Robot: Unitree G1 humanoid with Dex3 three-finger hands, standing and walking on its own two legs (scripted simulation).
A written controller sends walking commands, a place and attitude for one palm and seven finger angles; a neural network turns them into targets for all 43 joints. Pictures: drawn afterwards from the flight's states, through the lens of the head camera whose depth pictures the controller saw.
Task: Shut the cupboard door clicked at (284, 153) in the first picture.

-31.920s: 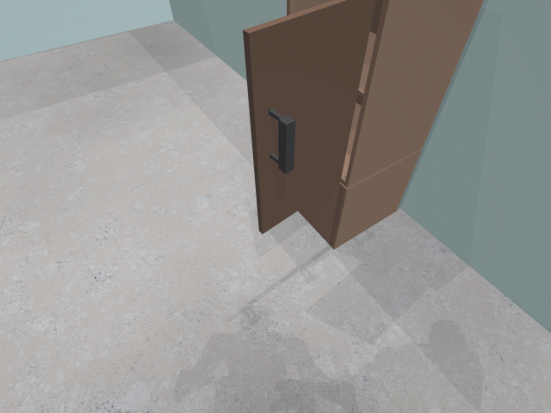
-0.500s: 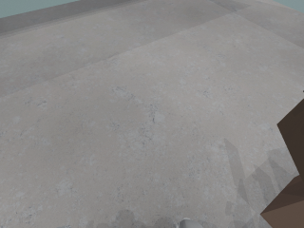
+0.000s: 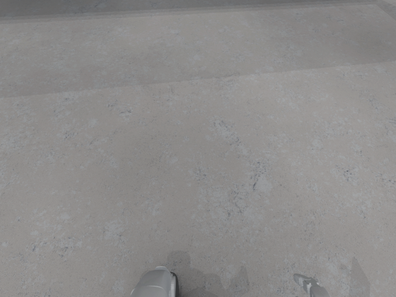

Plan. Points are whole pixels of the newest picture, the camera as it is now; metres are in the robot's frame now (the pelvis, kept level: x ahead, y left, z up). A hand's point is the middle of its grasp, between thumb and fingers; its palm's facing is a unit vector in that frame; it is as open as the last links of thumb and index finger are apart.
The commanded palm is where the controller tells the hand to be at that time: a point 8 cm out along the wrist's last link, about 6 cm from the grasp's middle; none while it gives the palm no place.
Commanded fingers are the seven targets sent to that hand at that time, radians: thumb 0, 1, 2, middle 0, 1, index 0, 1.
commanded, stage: walk to a spot facing it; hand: left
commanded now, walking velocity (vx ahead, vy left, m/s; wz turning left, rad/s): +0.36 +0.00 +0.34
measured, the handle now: out of the picture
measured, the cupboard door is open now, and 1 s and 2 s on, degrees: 53 53 53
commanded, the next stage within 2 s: turn to face it in 0.42 s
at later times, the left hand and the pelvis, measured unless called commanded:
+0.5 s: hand (139, 196) +0.35 +0.19 -0.15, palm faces +0.08 -0.97 -0.22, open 7.4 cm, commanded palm none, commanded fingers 0.00 0.90 0.90 -0.20 -0.30 -0.20 -0.30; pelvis +0.24 -0.01 -0.01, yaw +6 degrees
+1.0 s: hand (135, 184) +0.40 +0.22 -0.17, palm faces +0.06 -0.98 -0.17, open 7.4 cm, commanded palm none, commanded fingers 0.00 0.90 0.90 -0.20 -0.30 -0.20 -0.30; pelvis +0.38 +0.03 +0.01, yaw -3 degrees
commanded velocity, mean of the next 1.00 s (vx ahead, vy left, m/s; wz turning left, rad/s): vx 0.15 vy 0.00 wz -0.15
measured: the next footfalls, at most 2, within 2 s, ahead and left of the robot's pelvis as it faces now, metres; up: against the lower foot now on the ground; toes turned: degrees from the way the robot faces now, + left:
left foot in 0.04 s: +0.15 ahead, +0.11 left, +0.00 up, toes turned +7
right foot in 0.46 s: +0.36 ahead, -0.11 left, +0.00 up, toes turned +0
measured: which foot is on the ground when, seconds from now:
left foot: up 0.00-0.02, down 0.04-0.48, up 0.50-0.78, down 0.80-1.00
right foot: down 0.00-0.02, up 0.04-0.44, down 0.46-0.82, up 0.84-1.00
